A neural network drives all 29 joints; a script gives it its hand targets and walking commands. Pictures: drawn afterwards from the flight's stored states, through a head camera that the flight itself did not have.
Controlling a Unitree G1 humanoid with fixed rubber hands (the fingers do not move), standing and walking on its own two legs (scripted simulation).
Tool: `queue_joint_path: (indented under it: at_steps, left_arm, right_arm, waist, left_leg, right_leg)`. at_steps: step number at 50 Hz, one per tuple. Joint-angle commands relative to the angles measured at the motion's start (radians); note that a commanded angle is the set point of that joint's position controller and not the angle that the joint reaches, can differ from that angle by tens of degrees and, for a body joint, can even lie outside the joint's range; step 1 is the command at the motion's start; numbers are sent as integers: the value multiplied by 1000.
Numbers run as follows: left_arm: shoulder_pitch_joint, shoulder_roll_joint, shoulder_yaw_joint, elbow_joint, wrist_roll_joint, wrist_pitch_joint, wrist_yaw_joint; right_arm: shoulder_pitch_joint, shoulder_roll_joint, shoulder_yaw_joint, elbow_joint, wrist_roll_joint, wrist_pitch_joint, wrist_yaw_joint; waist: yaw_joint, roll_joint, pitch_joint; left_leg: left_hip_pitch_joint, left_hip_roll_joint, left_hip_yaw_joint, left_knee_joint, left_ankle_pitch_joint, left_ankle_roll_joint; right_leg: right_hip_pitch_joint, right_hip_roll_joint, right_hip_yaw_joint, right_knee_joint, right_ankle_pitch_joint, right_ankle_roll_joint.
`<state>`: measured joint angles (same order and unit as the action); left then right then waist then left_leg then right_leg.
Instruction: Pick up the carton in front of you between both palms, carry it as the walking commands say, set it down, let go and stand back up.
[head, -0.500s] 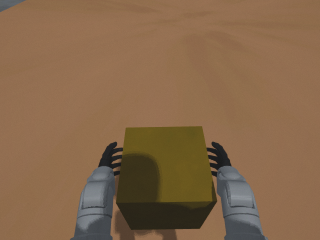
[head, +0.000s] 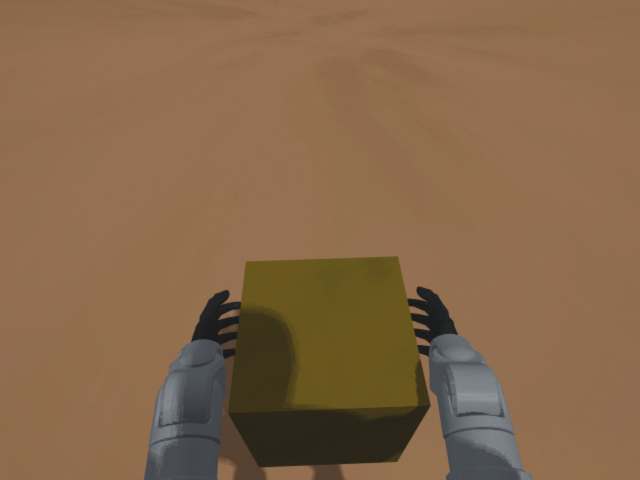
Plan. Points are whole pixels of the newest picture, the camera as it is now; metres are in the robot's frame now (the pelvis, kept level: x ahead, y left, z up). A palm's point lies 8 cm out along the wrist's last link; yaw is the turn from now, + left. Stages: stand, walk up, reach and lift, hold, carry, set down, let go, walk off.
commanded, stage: set down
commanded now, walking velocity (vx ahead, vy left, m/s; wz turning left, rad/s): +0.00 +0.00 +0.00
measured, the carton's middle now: (325, 366) +0.29 +0.00 -0.05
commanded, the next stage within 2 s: none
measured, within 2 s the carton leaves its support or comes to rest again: neither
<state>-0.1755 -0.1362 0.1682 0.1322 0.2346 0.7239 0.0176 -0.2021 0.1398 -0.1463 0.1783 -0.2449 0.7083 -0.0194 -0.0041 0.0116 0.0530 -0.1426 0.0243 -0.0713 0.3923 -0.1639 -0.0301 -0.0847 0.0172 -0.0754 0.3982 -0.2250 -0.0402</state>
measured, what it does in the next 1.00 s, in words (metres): lowers itself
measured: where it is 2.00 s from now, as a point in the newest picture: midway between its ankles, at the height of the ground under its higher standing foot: outside the picture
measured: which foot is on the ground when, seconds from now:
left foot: down 0.00-1.00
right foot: down 0.00-1.00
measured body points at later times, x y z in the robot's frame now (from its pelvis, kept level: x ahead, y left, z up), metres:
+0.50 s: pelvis -0.05 +0.04 -0.05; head +0.10 +0.03 +0.38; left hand +0.32 +0.19 -0.10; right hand +0.34 -0.12 -0.11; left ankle +0.04 +0.15 -0.74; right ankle +0.00 -0.09 -0.74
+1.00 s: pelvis -0.06 +0.02 -0.18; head +0.16 +0.01 +0.21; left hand +0.35 +0.21 -0.26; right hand +0.39 -0.09 -0.26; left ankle +0.04 +0.15 -0.74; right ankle +0.00 -0.09 -0.74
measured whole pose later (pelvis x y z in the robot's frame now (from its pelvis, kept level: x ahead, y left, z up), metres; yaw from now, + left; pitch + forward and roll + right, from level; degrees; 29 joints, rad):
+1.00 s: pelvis -0.06 +0.02 -0.18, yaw -5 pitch +39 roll +1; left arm -0.69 -0.13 0.54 0.52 0.26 0.29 0.02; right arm -0.84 0.06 -0.37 0.74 -0.27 0.26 -0.03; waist 0.11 -0.07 -0.20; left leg -1.65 0.01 -0.02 1.38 -0.42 -0.03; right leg -1.64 0.04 0.03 1.42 -0.47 -0.01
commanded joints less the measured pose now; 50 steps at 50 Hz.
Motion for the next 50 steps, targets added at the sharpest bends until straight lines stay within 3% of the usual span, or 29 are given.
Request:
queue_joint_path:
  at_steps: [1, 4, 8, 13, 16, 18, 22, 27, 30, 33, 40, 50]
  left_arm:
    - [-463, -871, -505, -60, -223, -55, -228]
    - [-522, -899, -402, 75, -160, -62, -209]
    - [-673, -948, -261, 272, -78, -95, -211]
    - [-812, -877, -63, 413, 38, -167, -197]
    - [-804, -770, 28, 419, 96, -234, -171]
    - [-803, -721, 52, 418, 108, -291, -158]
    - [-830, -758, -16, 410, 65, -425, -147]
    - [-931, -856, -195, 372, -21, -562, -141]
    - [-963, -884, -307, 300, -75, -586, -129]
    - [-961, -874, -357, 263, -108, -566, -127]
    - [-1002, -867, -285, 354, -101, -454, -196]
    - [-1110, -780, -158, 455, -85, -460, -225]
  right_arm:
    - [-491, 887, 536, -89, 241, -48, 216]
    - [-634, 867, 498, 15, 234, -62, 258]
    - [-795, 865, 337, 256, 159, -127, 309]
    - [-858, 782, 39, 513, -21, -230, 302]
    - [-833, 669, -88, 571, -109, -293, 267]
    - [-826, 610, -116, 589, -134, -341, 249]
    - [-845, 629, -38, 579, -110, -460, 238]
    - [-935, 748, 177, 525, -7, -583, 240]
    - [-989, 786, 312, 438, 66, -604, 226]
    - [-1003, 799, 381, 403, 111, -581, 207]
    - [-1021, 871, 321, 512, 103, -474, 206]
    - [-1121, 839, 212, 610, 75, -487, 153]
  waist:
    - [43, -52, -294]
    - [94, -41, -208]
    - [93, -1, -149]
    - [63, 8, -117]
    - [54, 1, -137]
    - [51, 2, -188]
    - [53, -3, -375]
    - [72, -24, -769]
    - [97, -39, -1050]
    - [119, -66, -1161]
    - [138, -102, -995]
    - [170, -95, -1033]
  left_leg:
    - [6, -146, -4, -27, 118, 47]
    - [28, -134, 6, -33, -6, 58]
    - [31, -109, 9, 0, -143, 50]
    - [-26, -105, 16, 60, -181, 32]
    - [-125, -117, 28, 127, -126, 26]
    - [-205, -123, 36, 187, -74, 19]
    - [-297, -133, 37, 311, 50, 7]
    - [-349, -146, 36, 500, 214, -7]
    - [-380, -152, 43, 608, 304, -15]
    - [-491, -161, 61, 684, 262, -17]
    - [-830, -174, 101, 767, -25, -5]
    - [-1096, -176, 125, 935, -9, -11]
  right_leg:
    - [191, 26, 168, -49, 313, 51]
    - [35, 34, 161, -56, 48, 47]
    - [-120, 50, 148, -23, -156, 14]
    - [-282, 69, 139, 67, -172, -17]
    - [-379, 81, 138, 139, -124, -20]
    - [-437, 86, 135, 202, -80, -18]
    - [-535, 112, 125, 325, 5, -11]
    - [-682, 143, 120, 503, 102, 1]
    - [-743, 156, 117, 608, 172, 16]
    - [-815, 161, 113, 680, 159, 31]
    - [-1010, 161, 98, 743, -62, 37]
    - [-1205, 173, 100, 899, -56, 45]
